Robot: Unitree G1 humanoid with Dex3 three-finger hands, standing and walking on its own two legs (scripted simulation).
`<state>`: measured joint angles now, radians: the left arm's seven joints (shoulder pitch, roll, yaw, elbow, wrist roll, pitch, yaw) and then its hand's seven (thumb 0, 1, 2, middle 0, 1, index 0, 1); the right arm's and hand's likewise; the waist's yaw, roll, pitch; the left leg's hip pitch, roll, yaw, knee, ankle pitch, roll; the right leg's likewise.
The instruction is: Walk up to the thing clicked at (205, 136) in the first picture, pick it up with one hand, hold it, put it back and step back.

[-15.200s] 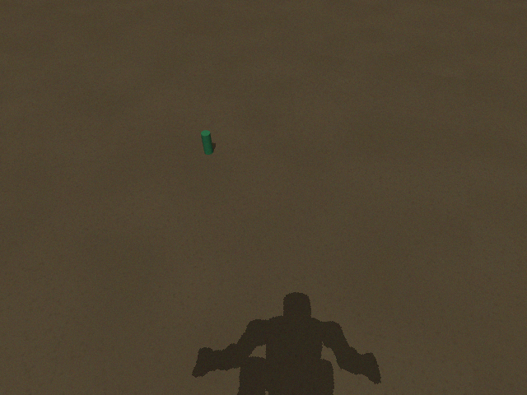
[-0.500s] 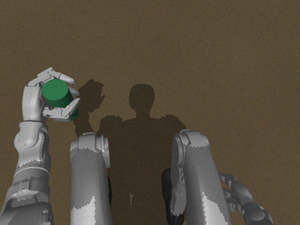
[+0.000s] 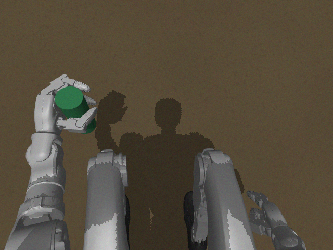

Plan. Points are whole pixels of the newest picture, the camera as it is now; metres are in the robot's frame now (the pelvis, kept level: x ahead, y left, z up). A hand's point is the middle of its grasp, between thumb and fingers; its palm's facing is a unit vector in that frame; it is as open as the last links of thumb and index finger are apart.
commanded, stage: lift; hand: left
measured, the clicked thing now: (78, 113) +0.41 +0.23 -0.05
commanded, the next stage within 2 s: none
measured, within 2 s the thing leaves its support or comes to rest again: neither
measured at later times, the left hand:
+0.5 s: hand (71, 105) +0.39 +0.21 +0.03, palm faces -0.01 -1.00 -0.05, open 7.5 cm
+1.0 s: hand (28, 69) +0.37 +0.21 +0.19, palm faces +0.01 -1.00 -0.03, open 7.5 cm
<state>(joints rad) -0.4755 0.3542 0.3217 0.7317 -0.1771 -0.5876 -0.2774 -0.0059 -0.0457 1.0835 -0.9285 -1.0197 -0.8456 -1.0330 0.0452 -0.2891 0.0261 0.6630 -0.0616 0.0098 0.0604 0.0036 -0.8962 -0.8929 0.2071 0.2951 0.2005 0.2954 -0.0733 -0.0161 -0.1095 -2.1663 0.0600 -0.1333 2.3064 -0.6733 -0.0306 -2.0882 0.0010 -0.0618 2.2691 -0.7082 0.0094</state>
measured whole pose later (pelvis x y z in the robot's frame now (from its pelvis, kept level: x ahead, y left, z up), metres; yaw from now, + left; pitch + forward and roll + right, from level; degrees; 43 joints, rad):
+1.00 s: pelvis +0.02 +0.00 +0.16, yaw +3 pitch +29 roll -4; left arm -0.17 0.29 0.19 0.24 -0.23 -0.30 -0.22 -0.01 -0.04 1.08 -0.92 -1.04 -0.84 -1.03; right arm 0.10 -0.26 -0.01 0.59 0.05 -0.04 -0.03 0.01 -0.91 -0.89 0.21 0.30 0.20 0.30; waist -0.02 0.03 -0.18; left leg -1.66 0.07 -0.07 1.79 -0.64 -0.02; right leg -1.60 -0.02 -0.05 1.76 -0.67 0.01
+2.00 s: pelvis +0.07 +0.01 +0.34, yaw +5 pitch +12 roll -2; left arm -0.13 0.24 0.15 0.42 -0.22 -0.33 -0.25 -0.01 -0.05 1.08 -0.92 -1.04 -0.84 -1.04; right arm 0.23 -0.23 0.01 0.63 0.03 -0.07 -0.06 0.01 -0.90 -0.89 0.21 0.29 0.20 0.30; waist -0.03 0.02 -0.08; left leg -0.80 0.06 -0.01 1.05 -0.46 -0.02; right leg -0.74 -0.02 -0.04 1.02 -0.48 0.02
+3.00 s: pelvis +0.08 +0.01 +0.37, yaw +5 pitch +5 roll -1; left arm -0.16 0.22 0.14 0.49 -0.21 -0.34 -0.26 -0.01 -0.04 1.08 -0.91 -1.05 -0.84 -1.04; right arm 0.23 -0.23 0.01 0.66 0.02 -0.04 -0.07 0.01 -0.90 -0.89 0.21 0.30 0.20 0.30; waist -0.03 0.02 -0.04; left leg -0.55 0.05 0.00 0.84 -0.39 -0.02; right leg -0.50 -0.02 -0.03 0.82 -0.41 0.01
